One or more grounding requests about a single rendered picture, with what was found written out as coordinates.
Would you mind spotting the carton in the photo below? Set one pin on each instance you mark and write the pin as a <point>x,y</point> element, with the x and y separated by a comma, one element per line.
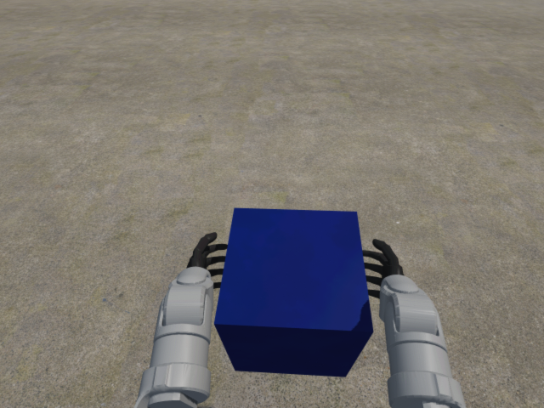
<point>293,297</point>

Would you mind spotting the right robot hand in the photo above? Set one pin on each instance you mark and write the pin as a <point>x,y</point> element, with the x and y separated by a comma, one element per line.
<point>390,265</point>

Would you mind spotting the left robot hand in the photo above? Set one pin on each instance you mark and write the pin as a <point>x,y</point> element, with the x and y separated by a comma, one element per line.
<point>200,253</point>

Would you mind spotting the robot left forearm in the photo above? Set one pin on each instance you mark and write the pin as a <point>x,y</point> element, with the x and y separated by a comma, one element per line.
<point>178,376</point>

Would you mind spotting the robot right forearm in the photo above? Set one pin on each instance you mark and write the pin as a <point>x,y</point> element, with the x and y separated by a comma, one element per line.
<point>419,365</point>

